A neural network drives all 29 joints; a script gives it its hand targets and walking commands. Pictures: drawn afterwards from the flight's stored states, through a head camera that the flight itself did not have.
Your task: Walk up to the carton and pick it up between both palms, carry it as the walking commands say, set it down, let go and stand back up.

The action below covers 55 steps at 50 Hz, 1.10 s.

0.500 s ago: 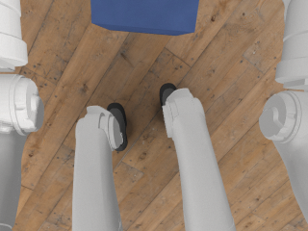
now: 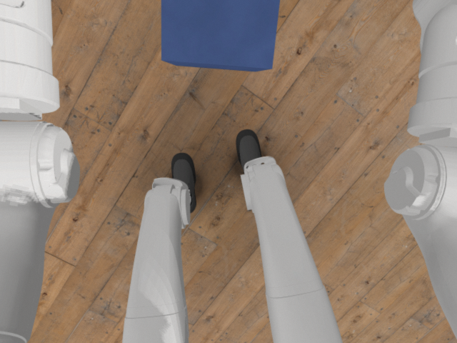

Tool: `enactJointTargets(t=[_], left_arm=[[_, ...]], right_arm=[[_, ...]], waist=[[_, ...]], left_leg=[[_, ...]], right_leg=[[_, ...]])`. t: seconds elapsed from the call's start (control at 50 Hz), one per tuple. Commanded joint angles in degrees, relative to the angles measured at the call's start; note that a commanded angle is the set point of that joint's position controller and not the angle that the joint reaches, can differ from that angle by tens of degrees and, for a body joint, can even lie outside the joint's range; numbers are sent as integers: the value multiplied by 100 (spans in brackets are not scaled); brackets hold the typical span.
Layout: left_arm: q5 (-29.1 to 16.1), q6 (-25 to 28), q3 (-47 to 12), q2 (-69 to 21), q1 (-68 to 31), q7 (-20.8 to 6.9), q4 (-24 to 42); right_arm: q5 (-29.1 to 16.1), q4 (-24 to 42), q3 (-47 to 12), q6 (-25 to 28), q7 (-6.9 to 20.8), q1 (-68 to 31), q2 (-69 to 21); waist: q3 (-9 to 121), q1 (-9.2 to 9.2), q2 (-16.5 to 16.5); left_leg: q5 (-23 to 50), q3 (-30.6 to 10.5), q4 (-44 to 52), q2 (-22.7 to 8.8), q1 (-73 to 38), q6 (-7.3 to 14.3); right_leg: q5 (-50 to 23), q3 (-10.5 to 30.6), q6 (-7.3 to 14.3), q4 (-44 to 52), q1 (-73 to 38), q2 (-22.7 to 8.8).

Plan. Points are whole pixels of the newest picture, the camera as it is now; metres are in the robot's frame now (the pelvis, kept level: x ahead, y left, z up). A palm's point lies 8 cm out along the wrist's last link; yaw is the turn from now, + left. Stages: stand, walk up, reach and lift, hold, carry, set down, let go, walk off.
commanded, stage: let go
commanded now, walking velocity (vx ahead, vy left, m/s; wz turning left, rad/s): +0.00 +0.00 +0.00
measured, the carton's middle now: (219, 9) +0.57 -0.09 -0.54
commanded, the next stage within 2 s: stand in 1.54 s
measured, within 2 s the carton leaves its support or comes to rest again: neither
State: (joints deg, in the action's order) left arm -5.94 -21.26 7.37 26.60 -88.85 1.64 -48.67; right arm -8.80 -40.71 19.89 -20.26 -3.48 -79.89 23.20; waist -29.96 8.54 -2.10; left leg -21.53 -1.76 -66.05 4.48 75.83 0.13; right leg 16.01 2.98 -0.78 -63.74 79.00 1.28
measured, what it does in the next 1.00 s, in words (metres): rises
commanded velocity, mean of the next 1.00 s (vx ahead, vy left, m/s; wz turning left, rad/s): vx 0.00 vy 0.00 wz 0.00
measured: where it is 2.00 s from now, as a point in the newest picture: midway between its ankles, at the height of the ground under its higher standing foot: (219, 182)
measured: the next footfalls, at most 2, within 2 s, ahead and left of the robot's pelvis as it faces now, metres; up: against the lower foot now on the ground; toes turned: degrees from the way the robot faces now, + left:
none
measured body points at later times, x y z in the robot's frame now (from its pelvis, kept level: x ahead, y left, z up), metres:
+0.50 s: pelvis +0.03 -0.01 +0.06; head +0.35 -0.05 +0.36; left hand +0.48 +0.14 -0.10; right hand +0.43 -0.29 -0.10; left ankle +0.07 +0.11 -0.62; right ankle +0.11 -0.12 -0.62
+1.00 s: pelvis +0.10 +0.00 +0.11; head +0.21 -0.01 +0.54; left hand +0.35 +0.20 +0.01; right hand +0.28 -0.25 +0.01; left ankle +0.07 +0.11 -0.62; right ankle +0.11 -0.12 -0.62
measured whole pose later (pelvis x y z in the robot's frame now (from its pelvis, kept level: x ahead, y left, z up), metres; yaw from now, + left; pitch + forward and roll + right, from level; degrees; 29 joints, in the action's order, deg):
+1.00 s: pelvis +0.10 +0.00 +0.11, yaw -2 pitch +8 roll +0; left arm 2.9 -2.5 7.3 8.3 -0.7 0.3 -30.8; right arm 0.0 -25.9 3.1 -2.5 4.7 5.6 12.5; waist -6.2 2.9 -0.6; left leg -18.0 -2.2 -31.5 1.3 21.7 0.7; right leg 13.0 3.8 0.2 -30.2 25.5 2.6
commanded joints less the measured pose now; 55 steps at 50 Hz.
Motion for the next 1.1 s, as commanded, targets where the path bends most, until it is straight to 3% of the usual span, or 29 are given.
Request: enactJointTargets(t=[0.0, 0.02, 0.08, 0.14, 0.16, 0.2, 0.24, 0.26, 0.3, 0.36, 0.4, 0.42, 0.44, 0.46, 0.5, 0.54, 0.58, 0.6, 0.66, 0.68, 0.76, 0.78, 0.86, 0.9, 0.94, 0.96, 1.02, 1.04, 1.08], left_arm=[[165, 296, 274, 802, -2112, 27, 492], [161, 327, 200, 649, -2133, 7, 560], [305, 385, 323, 552, -2038, 77, 469], [489, 365, 375, 442, -1466, 232, 499], [518, 331, 349, 234, -1077, 286, 469], [670, 388, 435, 118, -420, 497, 1131], [627, 377, 481, -22, 304, 605, 1452], [666, 425, 581, -88, 397, 681, 1830], [612, 443, 440, -305, 939, 800, 2613], [694, 492, 508, -411, 1870, 916, 3221], [553, 563, 333, -665, 2333, 865, 3477], [613, 637, 414, -595, 2701, 845, 3719], [568, 675, 324, -667, 2978, 800, 3521], [589, 751, 335, -648, 3075, 765, 3768], [693, 818, 300, -849, 4004, 696, 3624], [753, 910, 299, -900, 4105, 639, 3237], [849, 1103, 283, -950, 4666, 595, 3138], [927, 1134, 295, -1065, 5068, 520, 2707], [1048, 1363, 442, -1174, 5689, 352, 2357], [1183, 1441, 528, -1149, 6097, 311, 2320], [1054, 1666, 454, -1241, 6702, 105, 2090], [1070, 1722, 439, -1243, 6958, 81, 2129], [945, 1961, 268, -1245, 7472, -22, 2375], [967, 2065, 146, -1361, 8403, -74, 2575], [874, 2146, 105, -1315, 8535, -135, 2682], [819, 2164, 43, -1322, 8606, -172, 2632], [819, 2246, -27, -1150, 9076, -230, 2907], [703, 2227, -67, -1107, 9008, -244, 2814], [760, 2214, -77, -1022, 9148, -266, 3008]], right_arm=[[164, 634, 130, 406, 104, -1720, 981], [259, 320, 141, 445, 152, -1611, 926], [429, 423, 158, 566, 263, -1645, 961], [631, 573, 256, 618, 335, -1258, 1165], [746, 378, 259, 607, 404, -901, 1193], [866, 602, 204, 660, 504, -72, 1198], [852, 1063, 66, 700, 586, 343, 1269], [815, 1243, -53, 733, 627, 423, 1280], [657, 1737, -250, 753, 708, 1032, 1305], [505, 2113, -425, 760, 806, 1768, 1250], [387, 2188, -616, 784, 875, 2276, 1095], [448, 2538, -587, 854, 876, 2509, 1133], [473, 2253, -590, 859, 883, 2833, 1023], [404, 2447, -688, 917, 903, 2958, 896], [446, 2335, -792, 990, 939, 3732, 664], [532, 2168, -811, 1071, 964, 3754, 563], [665, 2060, -819, 1228, 981, 4394, 372], [728, 1936, -894, 1276, 981, 4831, 258], [769, 1487, -991, 1416, 1024, 5649, -76], [865, 1601, -1012, 1501, 1023, 6006, -222], [860, 1938, -1072, 1698, 937, 6413, -232], [859, 1892, -1137, 1746, 932, 6704, -264], [864, 2020, -1286, 1914, 829, 7383, -287], [869, 2393, -1434, 2033, 828, 8086, -379], [869, 2470, -1541, 2073, 787, 8344, -458], [875, 2428, -1558, 2070, 764, 8412, -493], [920, 2595, -1515, 2115, 751, 8838, -488], [897, 2487, -1577, 2099, 732, 8808, -383], [923, 2501, -1509, 2064, 764, 8814, -384]], waist=[[10935, 235, -83], [10778, 319, -144], [10895, 313, -96], [11652, 315, -187], [11597, 410, -234], [12103, 346, -130], [12033, 273, 134], [11771, 176, 168], [11999, 238, 132], [11733, 4, 164], [11146, 78, 330], [11148, 0, 487], [10555, 38, 520], [10385, -75, 437], [10028, -184, 301], [9025, -234, 415], [8412, -292, 408], [7917, -280, 540], [6528, -372, 397], [6414, -495, 282], [5476, -472, 418], [5226, -568, 286], [4871, -568, 290], [5239, -654, 311], [5152, -653, 267], [4839, -582, 348], [4716, -675, 168], [4266, -569, 295], [4175, -722, -10]], left_leg=[[1541, 88, 811, 201, -2478, -43], [1543, 26, 893, 160, -2613, -79], [1566, 16, 955, 148, -2859, -106], [2135, 25, 958, 170, -3440, -202], [2226, 18, 1020, 169, -3420, -224], [2787, -52, 1011, 186, -3924, -259], [2663, -38, 1196, 193, -3675, -204], [2501, -9, 1295, 224, -3426, -180], [2563, 10, 1438, 219, -3746, -173], [2402, 92, 1713, 181, -3920, -150], [2103, 148, 1859, 185, -3610, -91], [2150, 134, 1949, 170, -3769, -51], [1780, 161, 1971, 142, -3609, -49], [1825, 146, 2054, 117, -3666, -7], [1755, 173, 2208, 107, -3819, -59], [1337, 176, 2324, 21, -3411, -51], [1400, 237, 2444, -10, -3551, -84], [1278, 275, 2550, -55, -3502, -89], [832, 250, 2932, -169, -3855, -58], [902, 234, 3059, -189, -4102, -70], [541, 292, 3427, -265, -4643, 16], [575, 297, 3567, -255, -4838, -1], [1157, 316, 3727, -238, -5287, 26], [1960, 228, 3783, -225, -5745, 24], [2176, 215, 3806, -207, -5882, 21], [2121, 209, 3846, -192, -5813, 44], [2534, 152, 4040, -229, -6238, 22], [2292, 158, 4123, -205, -6043, 43], [2509, 23, 4259, -278, -6264, -16]], right_leg=[[-3100, -495, -61, 377, -4562, 147], [-2957, -552, -60, 449, -4396, 155], [-2861, -633, -79, 530, -4454, 215], [-3352, -721, -79, 521, -4973, 264], [-3516, -669, -36, 601, -5234, 242], [-3909, -629, -13, 555, -5631, 267], [-4139, -492, -5, 621, -6313, 230], [-4106, -359, 18, 689, -6526, 193], [-4145, -308, 40, 798, -6810, 158], [-4002, -220, 35, 1096, -7164, 119], [-3931, -127, 15, 1251, -7332, 55], [-4008, -117, -20, 1338, -7447, 73], [-3591, -109, -28, 1385, -7281, 53], [-3597, -66, -34, 1474, -7238, 21], [-3553, -38, -46, 1664, -7595, 3], [-3154, -85, -94, 1729, -7229, 17], [-3051, -144, -135, 1844, -7108, 63], [-2943, -121, -153, 2014, -7009, 52], [-1910, -194, -156, 2407, -6441, 32], [-1790, -204, -167, 2590, -6509, 21], [-1118, -215, -199, 3004, -6461, 27], [-1048, -205, -176, 3144, -6512, 25], [-1615, -223, -196, 3300, -6700, 101], [-2408, -202, -196, 3365, -7323, 130], [-2785, -179, -220, 3370, -7505, 134], [-2815, -168, -223, 3412, -7438, 133], [-2834, -261, -227, 3584, -7644, 198], [-2672, -247, -220, 3659, -7523, 198], [-2266, -333, -178, 3714, -7506, 260]])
